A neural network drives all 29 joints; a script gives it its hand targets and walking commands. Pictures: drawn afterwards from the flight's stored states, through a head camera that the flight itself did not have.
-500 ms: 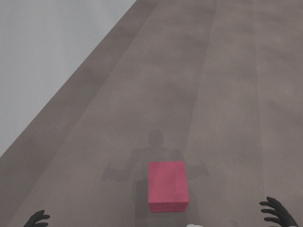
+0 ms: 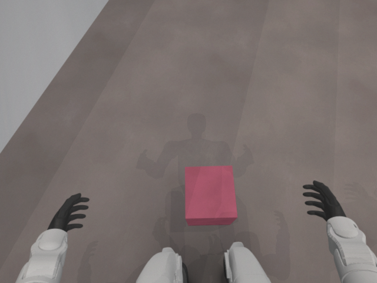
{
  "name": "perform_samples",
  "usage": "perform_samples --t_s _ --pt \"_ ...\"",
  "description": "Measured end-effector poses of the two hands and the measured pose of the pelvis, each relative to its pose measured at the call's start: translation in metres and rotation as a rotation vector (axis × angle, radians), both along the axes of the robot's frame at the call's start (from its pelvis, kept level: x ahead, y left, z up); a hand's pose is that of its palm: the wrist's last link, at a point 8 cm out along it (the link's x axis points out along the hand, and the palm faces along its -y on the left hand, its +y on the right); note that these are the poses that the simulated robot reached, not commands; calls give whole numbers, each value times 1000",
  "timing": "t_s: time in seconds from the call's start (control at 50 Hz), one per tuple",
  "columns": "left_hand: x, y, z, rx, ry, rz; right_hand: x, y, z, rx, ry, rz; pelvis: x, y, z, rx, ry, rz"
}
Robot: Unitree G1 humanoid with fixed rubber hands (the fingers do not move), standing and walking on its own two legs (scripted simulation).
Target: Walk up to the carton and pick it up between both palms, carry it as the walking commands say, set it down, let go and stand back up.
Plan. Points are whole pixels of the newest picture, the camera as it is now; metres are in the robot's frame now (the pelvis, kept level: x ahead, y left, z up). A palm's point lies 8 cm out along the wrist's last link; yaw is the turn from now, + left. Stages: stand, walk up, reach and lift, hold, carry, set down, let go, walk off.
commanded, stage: reach and lift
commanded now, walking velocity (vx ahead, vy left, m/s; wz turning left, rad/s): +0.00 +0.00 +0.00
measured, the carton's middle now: (208, 197) +0.41 -0.04 -0.60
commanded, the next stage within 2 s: none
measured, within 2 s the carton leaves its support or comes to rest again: neither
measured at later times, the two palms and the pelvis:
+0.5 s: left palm (102, 177) +0.35 +0.25 -0.12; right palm (297, 173) +0.37 -0.25 -0.13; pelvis -0.04 +0.00 -0.04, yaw +0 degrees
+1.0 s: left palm (131, 149) +0.45 +0.20 -0.17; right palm (273, 146) +0.46 -0.21 -0.17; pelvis -0.04 -0.01 -0.06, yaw +1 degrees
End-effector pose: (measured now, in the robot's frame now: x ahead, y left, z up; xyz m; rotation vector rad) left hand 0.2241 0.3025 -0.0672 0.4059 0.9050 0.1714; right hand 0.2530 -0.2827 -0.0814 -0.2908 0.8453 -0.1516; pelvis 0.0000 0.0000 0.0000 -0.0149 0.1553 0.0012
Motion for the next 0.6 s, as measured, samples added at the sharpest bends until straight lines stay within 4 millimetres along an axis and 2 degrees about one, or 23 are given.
perform_samples --t_s 0.2,0.38,0.6 --pt "41 -21 -24 -71 -51 17 38 14 -18 21 -45 20 -24 1 -20 0 75 3" --pt "96 -38 -37 -118 -113 36 82 28 -33 46 -88 37 -39 -1 -34 4 165 5" --pt "157 -65 -62 -180 -176 30 139 42 -58 94 -145 19 -45 -7 -47 10 312 7"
